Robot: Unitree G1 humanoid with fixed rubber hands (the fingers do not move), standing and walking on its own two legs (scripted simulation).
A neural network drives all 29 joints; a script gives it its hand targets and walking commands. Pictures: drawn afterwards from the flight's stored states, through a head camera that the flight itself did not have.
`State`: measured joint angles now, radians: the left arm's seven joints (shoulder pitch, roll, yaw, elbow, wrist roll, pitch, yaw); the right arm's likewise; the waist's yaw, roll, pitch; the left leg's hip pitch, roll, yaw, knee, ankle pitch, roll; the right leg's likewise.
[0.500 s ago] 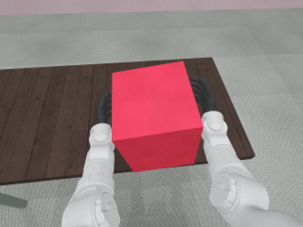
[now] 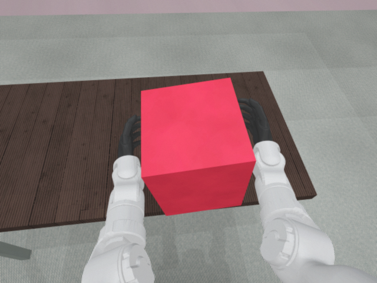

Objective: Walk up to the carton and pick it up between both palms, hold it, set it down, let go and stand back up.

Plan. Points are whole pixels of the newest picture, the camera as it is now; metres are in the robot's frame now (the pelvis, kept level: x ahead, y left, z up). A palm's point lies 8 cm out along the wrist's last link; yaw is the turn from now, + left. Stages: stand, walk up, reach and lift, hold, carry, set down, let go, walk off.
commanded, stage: set down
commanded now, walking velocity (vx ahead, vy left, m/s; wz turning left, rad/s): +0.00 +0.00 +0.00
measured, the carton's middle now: (195, 152) +0.40 -0.01 -0.02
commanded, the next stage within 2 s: none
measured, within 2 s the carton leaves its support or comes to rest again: rests again in 0.74 s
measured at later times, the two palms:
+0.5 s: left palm (130, 150) +0.38 +0.14 +0.03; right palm (261, 137) +0.40 -0.15 +0.05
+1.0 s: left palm (121, 152) +0.39 +0.17 +0.00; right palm (256, 134) +0.43 -0.15 +0.02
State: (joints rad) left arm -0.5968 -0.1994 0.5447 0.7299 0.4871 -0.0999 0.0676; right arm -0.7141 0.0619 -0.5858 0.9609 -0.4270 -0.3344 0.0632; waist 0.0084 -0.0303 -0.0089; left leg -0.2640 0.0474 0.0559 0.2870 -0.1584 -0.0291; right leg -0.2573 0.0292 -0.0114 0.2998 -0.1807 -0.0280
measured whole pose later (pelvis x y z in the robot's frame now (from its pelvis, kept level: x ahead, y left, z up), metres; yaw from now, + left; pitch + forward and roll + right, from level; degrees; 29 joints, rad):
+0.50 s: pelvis +0.00 +0.00 +0.00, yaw -1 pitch +8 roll +0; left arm -0.60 -0.21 0.55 0.71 0.51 -0.12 0.06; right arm -0.69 0.06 -0.57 0.92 -0.41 -0.32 0.07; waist 0.01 -0.04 0.01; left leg -0.27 0.05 0.07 0.30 -0.16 -0.03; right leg -0.27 0.03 0.00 0.31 -0.19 -0.03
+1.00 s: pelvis -0.01 +0.01 -0.02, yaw -1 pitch +21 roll -1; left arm -0.84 0.03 0.19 1.36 0.03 -0.40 0.18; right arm -0.96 -0.21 0.01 1.53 0.21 -0.42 -0.05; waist 0.09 0.03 -0.23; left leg -0.69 0.08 0.05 0.59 -0.27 -0.03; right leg -0.65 0.05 -0.02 0.53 -0.25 -0.03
